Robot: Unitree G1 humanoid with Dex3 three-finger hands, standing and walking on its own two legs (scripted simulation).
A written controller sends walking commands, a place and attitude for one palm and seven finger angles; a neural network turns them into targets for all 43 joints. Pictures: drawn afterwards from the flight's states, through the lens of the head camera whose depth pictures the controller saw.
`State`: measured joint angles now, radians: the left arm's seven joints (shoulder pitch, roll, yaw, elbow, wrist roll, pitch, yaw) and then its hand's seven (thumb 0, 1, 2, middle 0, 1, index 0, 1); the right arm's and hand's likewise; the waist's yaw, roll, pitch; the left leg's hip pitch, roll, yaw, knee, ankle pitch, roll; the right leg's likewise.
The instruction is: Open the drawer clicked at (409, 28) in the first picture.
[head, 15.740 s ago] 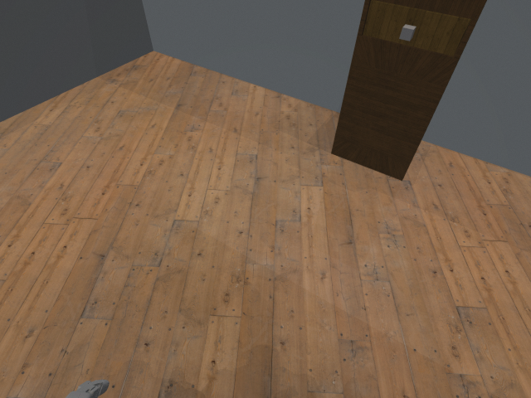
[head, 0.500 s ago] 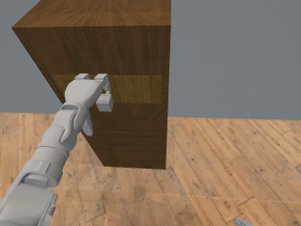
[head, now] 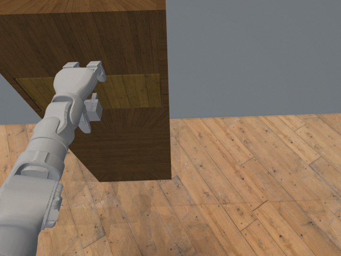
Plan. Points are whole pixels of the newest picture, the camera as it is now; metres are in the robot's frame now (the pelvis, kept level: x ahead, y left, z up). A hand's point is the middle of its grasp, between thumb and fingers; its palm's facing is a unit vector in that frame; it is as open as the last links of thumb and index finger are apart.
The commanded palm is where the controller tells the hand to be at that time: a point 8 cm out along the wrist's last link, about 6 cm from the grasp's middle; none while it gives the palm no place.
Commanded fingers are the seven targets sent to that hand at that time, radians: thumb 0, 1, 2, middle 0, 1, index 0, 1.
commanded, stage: move the hooked fingers above the handle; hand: left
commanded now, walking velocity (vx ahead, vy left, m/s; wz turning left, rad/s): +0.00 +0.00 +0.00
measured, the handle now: (92, 104) +0.52 +0.21 +0.01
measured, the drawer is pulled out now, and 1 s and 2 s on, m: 0.00 0.00 0.00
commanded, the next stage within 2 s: none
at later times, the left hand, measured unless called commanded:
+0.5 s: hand (79, 101) +0.47 +0.21 +0.08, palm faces -0.02 -0.02 -1.00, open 13.8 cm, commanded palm +0.46 +0.22 +0.14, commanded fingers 0.00 -0.50 0.30 -0.30 -1.20 -0.30 -1.20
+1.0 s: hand (75, 104) +0.47 +0.23 +0.07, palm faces -0.09 -0.01 -1.00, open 13.7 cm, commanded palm +0.46 +0.22 +0.13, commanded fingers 0.00 -0.50 0.30 -0.30 -1.20 -0.30 -1.20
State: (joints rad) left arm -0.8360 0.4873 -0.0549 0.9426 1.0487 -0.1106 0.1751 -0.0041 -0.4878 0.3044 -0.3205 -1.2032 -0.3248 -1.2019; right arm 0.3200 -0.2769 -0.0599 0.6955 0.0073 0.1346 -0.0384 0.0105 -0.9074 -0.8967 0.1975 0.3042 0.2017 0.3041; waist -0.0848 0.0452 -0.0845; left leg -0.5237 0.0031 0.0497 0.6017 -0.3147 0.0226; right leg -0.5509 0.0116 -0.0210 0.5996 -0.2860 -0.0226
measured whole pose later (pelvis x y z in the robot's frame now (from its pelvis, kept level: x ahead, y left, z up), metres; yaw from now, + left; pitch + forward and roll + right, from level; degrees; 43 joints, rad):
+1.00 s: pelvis +0.00 +0.01 +0.00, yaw -1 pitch +14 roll +0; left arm -0.81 0.51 -0.06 0.98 1.05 -0.08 0.14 0.00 -0.49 0.30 -0.33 -1.21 -0.33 -1.22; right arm 0.35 -0.26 -0.05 0.67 0.01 0.14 -0.04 0.01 -0.91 -0.90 0.20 0.30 0.20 0.30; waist -0.08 0.05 -0.10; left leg -0.53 0.00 0.07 0.61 -0.32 0.04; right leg -0.55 0.01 0.00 0.59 -0.28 -0.01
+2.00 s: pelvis +0.01 +0.01 +0.00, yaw +0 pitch +14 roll +0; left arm -0.80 0.45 -0.07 0.88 1.05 -0.16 0.17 0.00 -0.49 0.30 -0.32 -1.20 -0.33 -1.21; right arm 0.32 -0.27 -0.06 0.69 0.00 0.13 -0.04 0.01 -0.91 -0.90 0.20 0.30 0.20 0.30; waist -0.08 0.05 -0.10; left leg -0.52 0.00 0.05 0.62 -0.34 0.03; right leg -0.54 0.01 -0.02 0.61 -0.30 -0.01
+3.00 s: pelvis -0.01 +0.00 +0.00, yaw -2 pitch +13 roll +0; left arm -0.87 0.55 -0.01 1.06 1.06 -0.05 0.15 0.00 -0.49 0.30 -0.34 -1.22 -0.35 -1.23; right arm 0.30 -0.26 -0.01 0.66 0.04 0.13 -0.08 0.01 -0.91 -0.90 0.20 0.30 0.20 0.30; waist -0.11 0.06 -0.09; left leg -0.52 0.01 0.08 0.59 -0.30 0.02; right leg -0.55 0.02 0.01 0.59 -0.26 -0.02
